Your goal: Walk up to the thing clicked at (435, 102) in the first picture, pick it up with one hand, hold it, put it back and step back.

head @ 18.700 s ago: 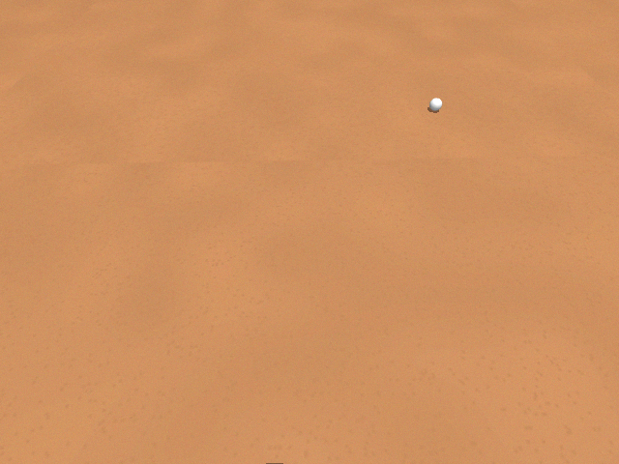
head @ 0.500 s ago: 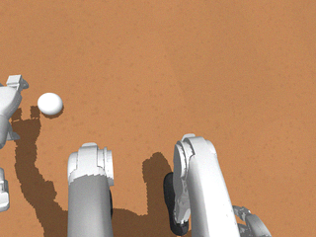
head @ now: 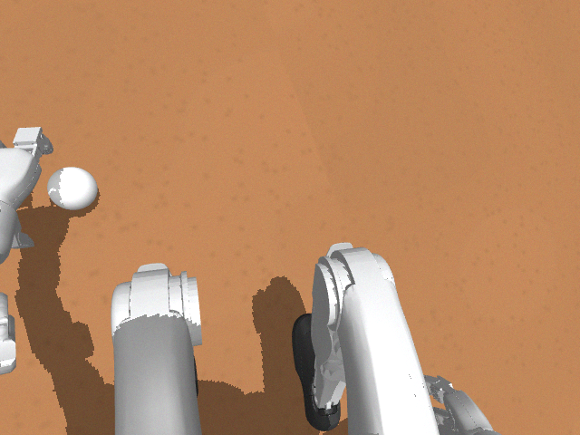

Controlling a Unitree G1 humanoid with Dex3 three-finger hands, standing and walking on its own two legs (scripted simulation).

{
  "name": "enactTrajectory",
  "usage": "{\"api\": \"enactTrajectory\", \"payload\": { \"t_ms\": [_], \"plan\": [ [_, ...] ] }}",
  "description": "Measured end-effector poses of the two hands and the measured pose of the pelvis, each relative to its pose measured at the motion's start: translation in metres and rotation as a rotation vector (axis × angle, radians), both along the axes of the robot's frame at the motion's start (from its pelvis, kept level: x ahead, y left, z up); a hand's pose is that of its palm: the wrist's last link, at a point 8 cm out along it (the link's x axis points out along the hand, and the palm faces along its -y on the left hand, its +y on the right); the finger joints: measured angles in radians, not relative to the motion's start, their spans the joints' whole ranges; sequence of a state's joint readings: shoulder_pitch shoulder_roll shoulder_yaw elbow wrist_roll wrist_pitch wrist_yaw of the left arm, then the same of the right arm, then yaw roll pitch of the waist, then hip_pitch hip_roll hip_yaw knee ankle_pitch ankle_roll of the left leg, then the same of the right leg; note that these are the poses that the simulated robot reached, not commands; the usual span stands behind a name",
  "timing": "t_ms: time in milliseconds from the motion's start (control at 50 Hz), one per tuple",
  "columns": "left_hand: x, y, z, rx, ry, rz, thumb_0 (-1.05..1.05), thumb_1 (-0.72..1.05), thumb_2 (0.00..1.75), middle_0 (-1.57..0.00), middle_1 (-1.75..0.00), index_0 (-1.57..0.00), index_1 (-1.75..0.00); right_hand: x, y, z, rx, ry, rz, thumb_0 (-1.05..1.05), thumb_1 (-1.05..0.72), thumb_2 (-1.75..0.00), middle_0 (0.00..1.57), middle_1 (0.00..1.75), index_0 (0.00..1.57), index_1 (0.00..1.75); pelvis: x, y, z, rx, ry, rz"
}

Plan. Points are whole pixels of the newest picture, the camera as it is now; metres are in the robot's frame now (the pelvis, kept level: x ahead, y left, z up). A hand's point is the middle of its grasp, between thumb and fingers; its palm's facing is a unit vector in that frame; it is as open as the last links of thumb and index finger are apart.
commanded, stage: approach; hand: left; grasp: from above
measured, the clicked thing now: (73, 188) +0.47 +0.30 -0.29
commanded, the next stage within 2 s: close in in 0.52 s
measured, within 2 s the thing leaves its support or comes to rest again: neither
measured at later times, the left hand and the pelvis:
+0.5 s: hand (60, 164) +0.47 +0.28 -0.16, palm faces -0.52 -0.08 -0.85, open 14.0 cm; pelvis +0.00 +0.00 +0.02, yaw -1 degrees
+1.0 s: hand (55, 183) +0.45 +0.30 -0.20, palm faces -0.44 -0.08 -0.89, open 13.8 cm; pelvis -0.01 +0.00 -0.01, yaw -2 degrees
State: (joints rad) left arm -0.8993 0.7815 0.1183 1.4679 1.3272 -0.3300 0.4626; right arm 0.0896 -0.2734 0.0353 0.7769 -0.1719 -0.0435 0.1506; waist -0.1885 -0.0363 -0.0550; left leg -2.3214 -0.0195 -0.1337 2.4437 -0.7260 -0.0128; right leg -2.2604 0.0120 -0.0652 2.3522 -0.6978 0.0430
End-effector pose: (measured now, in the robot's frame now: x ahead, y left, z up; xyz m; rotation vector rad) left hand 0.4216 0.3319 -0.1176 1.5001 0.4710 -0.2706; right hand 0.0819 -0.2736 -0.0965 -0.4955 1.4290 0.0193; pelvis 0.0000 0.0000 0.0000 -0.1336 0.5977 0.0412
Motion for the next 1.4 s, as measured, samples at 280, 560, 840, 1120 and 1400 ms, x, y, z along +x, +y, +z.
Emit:
{"api": "enactTrajectory", "payload": {
  "t_ms": [280,560,840,1120,1400],
  "plan": [
    [0.083,-0.066,0.022,0.027,-0.104,-0.005,0.00,-0.53,0.98,-0.09,-1.08,-0.10,-1.07,-0.044,0.000,0.016,-0.016,0.010,-0.109,0.00,-0.91,-0.90,0.20,0.30,0.20,0.30,0.000,0.000,0.003,-0.006,0.027,-0.016],
    [0.035,-0.039,0.003,-0.005,0.097,0.057,0.00,-0.52,0.97,-0.09,-1.07,-0.11,-1.06,-0.078,0.006,0.022,0.027,0.110,-0.149,0.00,-0.91,-0.90,0.20,0.30,0.20,0.30,-0.006,-0.002,0.014,-0.001,0.002,-0.014],
    [0.013,-0.018,-0.007,-0.009,-0.010,-0.025,0.00,-0.51,1.00,-0.10,-1.06,-0.11,-1.05,-0.014,-0.001,0.012,-0.032,-0.023,0.016,0.00,-0.90,-0.90,0.20,0.30,0.20,0.30,-0.008,0.002,-0.003,-0.016,-0.025,-0.004],
    [0.039,-0.041,-0.037,-0.004,0.011,0.028,0.00,-0.50,0.98,-0.08,-1.05,-0.09,-1.04,-0.041,0.009,0.013,-0.003,0.006,0.000,0.00,-0.90,-0.90,0.20,0.30,0.20,0.30,-0.005,0.003,-0.011,-0.029,-0.023,-0.022],
    [0.039,-0.038,-0.060,-0.023,0.028,0.036,0.00,-0.51,0.98,-0.08,-1.02,-0.09,-1.02,-0.072,0.014,0.012,0.031,0.120,0.001,0.00,-0.90,-0.90,0.20,0.30,0.20,0.30,-0.001,0.001,-0.016,-0.040,-0.036,-0.037]
  ]
}}
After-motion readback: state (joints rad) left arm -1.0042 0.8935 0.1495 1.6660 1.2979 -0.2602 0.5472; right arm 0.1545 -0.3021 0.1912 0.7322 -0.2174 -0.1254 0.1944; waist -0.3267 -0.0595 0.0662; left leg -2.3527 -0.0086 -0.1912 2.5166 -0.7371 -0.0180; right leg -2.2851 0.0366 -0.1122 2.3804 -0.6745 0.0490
